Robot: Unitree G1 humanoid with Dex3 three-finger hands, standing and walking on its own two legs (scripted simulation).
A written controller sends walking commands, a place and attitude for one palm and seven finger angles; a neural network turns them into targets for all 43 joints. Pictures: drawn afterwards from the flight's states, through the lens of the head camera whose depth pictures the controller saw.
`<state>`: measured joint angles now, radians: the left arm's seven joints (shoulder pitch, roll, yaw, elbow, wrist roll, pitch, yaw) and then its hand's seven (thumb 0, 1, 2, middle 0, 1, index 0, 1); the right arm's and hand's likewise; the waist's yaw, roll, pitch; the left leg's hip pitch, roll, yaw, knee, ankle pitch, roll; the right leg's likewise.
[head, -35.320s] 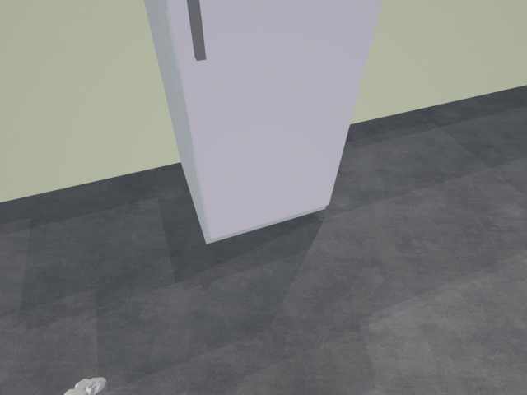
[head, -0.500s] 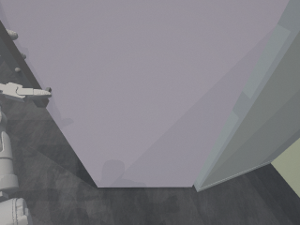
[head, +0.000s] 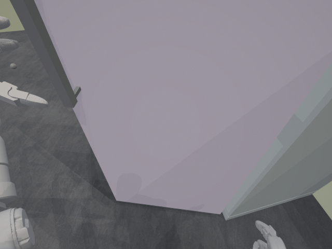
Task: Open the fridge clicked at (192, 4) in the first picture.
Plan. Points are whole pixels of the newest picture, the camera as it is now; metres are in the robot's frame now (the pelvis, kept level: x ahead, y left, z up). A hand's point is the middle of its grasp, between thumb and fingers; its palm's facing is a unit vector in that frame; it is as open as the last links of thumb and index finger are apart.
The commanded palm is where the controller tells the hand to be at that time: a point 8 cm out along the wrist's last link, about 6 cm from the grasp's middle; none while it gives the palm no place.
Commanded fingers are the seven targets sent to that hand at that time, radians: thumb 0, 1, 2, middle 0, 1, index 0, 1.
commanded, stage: slip the hand off the handle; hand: left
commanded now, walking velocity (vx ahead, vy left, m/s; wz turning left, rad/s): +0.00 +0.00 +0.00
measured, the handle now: (53, 50) +0.42 +0.27 +0.26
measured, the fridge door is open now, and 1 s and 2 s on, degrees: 68 68 68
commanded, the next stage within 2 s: draw the hand back to the body in 1.24 s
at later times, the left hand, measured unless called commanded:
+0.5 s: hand (3, 66) +0.36 +0.33 +0.26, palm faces +0.38 -0.89 -0.26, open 14.7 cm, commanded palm +0.30 +0.37 +0.26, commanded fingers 0.00 -0.55 0.20 -0.25 -1.15 -0.25 -1.15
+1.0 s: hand out of the picture +0.26 +0.31 +0.26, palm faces +0.42 -0.87 -0.26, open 14.7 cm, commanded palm +0.21 +0.36 +0.26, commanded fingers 0.00 -0.55 0.20 -0.25 -1.15 -0.25 -1.15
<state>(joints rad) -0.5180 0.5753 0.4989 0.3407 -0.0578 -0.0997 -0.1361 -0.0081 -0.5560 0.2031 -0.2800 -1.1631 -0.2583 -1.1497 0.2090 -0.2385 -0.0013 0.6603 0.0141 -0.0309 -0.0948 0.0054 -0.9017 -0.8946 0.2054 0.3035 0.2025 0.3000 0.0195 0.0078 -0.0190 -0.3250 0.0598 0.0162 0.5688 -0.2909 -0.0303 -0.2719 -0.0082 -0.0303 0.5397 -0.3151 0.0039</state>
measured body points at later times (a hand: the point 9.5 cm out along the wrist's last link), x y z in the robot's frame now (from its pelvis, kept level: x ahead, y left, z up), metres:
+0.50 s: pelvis -0.01 +0.02 +0.00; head +0.01 +0.02 +0.45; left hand +0.33 +0.38 +0.27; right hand +0.07 -0.25 -0.11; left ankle +0.00 +0.14 -0.73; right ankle -0.02 -0.12 -0.73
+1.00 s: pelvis -0.01 -0.01 +0.00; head -0.03 -0.03 +0.45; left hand +0.23 +0.35 +0.28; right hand +0.19 -0.24 -0.08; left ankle +0.00 +0.14 -0.73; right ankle -0.02 -0.12 -0.73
